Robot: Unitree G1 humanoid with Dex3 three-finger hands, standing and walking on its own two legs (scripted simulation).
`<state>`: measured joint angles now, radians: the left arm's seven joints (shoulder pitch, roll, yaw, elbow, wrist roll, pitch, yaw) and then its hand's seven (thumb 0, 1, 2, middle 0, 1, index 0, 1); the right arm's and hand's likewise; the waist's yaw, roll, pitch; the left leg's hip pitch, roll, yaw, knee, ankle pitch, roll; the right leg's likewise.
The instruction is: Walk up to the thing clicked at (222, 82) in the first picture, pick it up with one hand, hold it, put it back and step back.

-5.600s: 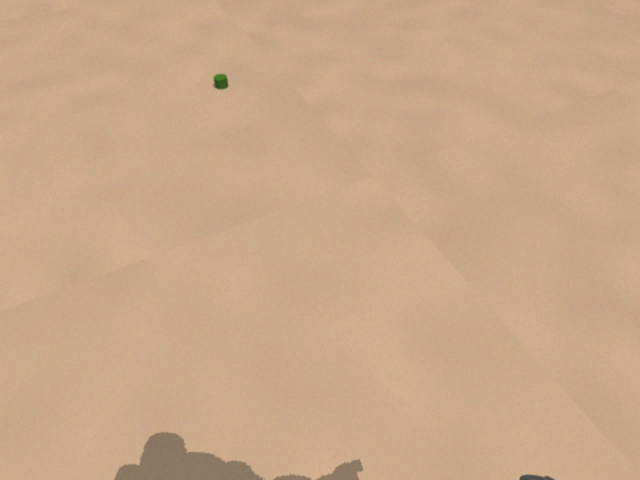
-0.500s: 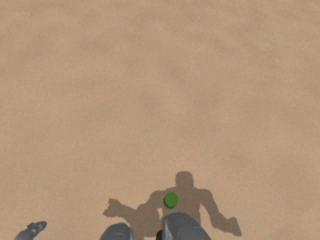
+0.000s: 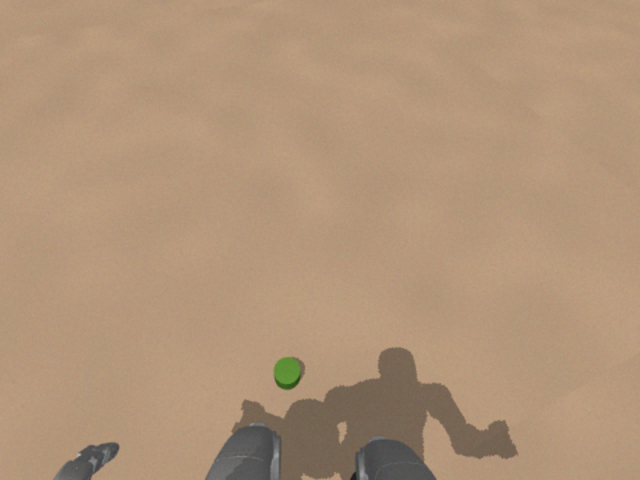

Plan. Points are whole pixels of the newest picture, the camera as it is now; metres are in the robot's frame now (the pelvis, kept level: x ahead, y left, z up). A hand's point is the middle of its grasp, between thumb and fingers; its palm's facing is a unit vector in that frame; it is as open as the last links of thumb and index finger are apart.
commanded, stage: walk up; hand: left
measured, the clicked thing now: (287, 373) +0.44 +0.08 -0.70
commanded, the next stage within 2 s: none
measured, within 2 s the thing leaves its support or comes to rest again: neither
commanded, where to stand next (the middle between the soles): +0.06 -0.20 m, yaw +5 degrees
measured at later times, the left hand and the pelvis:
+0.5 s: hand out of the picture -0.02 +0.07 -0.16, palm faces +0.02 -0.92 -0.39, open 7.4 cm; pelvis -0.09 -0.23 -0.02, yaw +2 degrees
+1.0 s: hand out of the picture -0.10 +0.02 -0.12, palm faces +0.16 -0.90 -0.40, open 7.4 cm; pelvis -0.08 -0.26 +0.03, yaw +8 degrees
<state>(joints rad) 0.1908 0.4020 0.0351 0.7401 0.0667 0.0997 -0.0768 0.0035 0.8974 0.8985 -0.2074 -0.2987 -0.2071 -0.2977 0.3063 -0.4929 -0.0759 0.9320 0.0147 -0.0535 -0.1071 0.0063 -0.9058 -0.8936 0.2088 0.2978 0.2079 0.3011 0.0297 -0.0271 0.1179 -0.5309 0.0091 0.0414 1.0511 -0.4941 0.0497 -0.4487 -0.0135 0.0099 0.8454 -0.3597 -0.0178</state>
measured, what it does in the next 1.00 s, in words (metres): steps to the right: left foot, then right foot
